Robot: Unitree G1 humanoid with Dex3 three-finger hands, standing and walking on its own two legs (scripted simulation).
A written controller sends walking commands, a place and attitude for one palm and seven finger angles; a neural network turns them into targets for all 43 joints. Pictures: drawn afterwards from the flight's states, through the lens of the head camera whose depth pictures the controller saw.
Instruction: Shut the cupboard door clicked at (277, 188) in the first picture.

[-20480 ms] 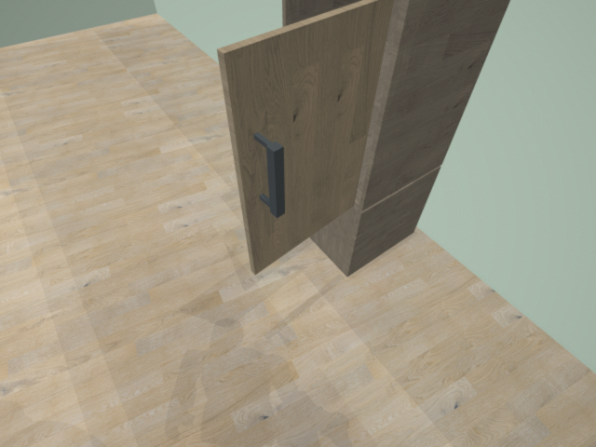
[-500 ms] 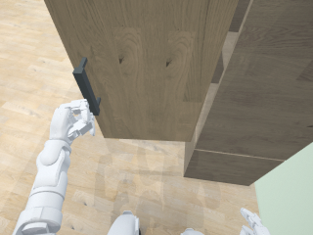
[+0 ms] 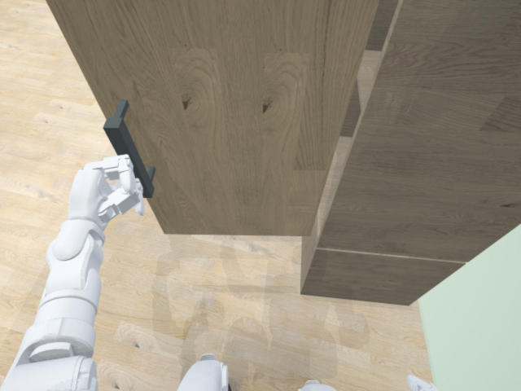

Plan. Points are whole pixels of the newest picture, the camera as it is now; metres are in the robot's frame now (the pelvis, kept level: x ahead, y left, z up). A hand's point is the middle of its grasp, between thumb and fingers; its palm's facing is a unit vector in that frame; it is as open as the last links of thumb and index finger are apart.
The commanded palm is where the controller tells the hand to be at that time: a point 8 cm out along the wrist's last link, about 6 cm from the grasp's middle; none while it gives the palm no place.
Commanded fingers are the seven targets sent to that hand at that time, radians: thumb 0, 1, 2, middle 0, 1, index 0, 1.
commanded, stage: bring the fist close to the handle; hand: left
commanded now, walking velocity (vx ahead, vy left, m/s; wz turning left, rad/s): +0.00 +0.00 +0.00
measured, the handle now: (135, 152) +0.48 +0.23 +0.07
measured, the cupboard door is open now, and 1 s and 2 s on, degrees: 95 83 72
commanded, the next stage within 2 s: push the door shut along its arc in 0.08 s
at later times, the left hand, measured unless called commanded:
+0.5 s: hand (144, 179) +0.41 +0.19 +0.08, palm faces -0.09 -1.00 -0.03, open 3.1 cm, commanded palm +0.40 +0.24 +0.07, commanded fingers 0.00 0.90 0.90 -1.30 -1.50 -1.30 -1.50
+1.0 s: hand (170, 149) +0.48 +0.16 +0.08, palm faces -0.21 -0.98 -0.03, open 3.1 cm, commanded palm +0.48 +0.21 +0.07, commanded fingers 0.00 0.90 0.90 -1.30 -1.50 -1.30 -1.50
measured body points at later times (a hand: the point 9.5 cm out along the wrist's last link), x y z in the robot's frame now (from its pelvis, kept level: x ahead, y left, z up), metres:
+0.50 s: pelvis -0.01 +0.00 -0.01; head +0.06 +0.01 +0.44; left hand +0.41 +0.25 +0.08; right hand +0.09 -0.26 -0.12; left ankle +0.07 +0.12 -0.67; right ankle -0.03 -0.11 -0.67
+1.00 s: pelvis -0.01 +0.01 -0.03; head +0.09 +0.02 +0.41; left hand +0.49 +0.22 +0.08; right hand +0.01 -0.27 -0.14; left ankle +0.07 +0.12 -0.67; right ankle -0.03 -0.11 -0.67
